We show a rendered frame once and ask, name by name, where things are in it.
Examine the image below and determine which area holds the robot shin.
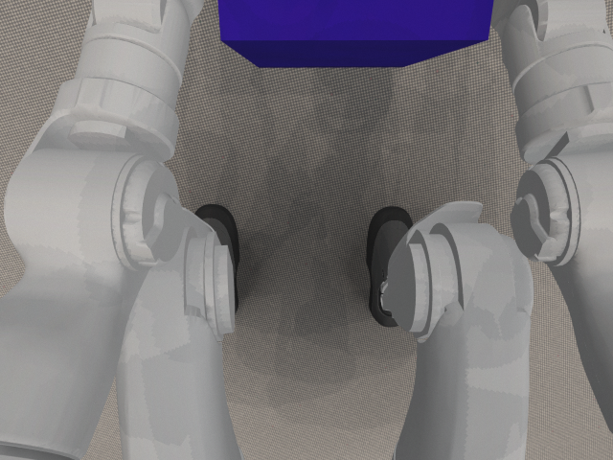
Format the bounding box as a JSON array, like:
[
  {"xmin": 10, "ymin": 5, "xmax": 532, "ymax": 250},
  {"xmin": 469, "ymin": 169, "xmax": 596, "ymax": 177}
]
[
  {"xmin": 380, "ymin": 201, "xmax": 534, "ymax": 328},
  {"xmin": 182, "ymin": 207, "xmax": 221, "ymax": 245}
]

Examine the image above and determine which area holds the robot left forearm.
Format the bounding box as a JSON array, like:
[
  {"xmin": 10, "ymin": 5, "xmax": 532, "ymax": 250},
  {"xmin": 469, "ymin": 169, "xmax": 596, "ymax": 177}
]
[{"xmin": 4, "ymin": 0, "xmax": 204, "ymax": 236}]

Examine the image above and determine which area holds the robot left shin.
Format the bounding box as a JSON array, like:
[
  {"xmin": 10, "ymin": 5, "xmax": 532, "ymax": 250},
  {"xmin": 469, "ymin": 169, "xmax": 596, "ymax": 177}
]
[{"xmin": 182, "ymin": 207, "xmax": 221, "ymax": 245}]

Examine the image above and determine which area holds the robot right forearm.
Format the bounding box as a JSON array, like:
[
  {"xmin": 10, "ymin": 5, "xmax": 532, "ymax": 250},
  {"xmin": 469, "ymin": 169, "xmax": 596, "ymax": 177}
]
[{"xmin": 490, "ymin": 0, "xmax": 613, "ymax": 166}]

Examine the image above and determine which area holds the carton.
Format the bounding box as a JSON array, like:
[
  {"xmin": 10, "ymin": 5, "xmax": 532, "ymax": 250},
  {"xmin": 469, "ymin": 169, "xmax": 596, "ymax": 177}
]
[{"xmin": 217, "ymin": 0, "xmax": 493, "ymax": 68}]

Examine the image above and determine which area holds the robot left upper arm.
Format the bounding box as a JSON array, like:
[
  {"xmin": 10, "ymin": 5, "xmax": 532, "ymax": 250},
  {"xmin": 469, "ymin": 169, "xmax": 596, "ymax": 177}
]
[{"xmin": 0, "ymin": 148, "xmax": 185, "ymax": 460}]

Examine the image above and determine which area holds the robot right upper arm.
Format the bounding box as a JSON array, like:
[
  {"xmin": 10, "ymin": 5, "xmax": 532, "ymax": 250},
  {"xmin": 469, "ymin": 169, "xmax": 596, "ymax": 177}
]
[{"xmin": 511, "ymin": 150, "xmax": 613, "ymax": 433}]

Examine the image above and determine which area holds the robot right shin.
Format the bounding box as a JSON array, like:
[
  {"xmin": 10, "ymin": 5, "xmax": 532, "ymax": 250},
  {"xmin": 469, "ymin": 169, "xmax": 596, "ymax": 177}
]
[{"xmin": 380, "ymin": 201, "xmax": 534, "ymax": 328}]

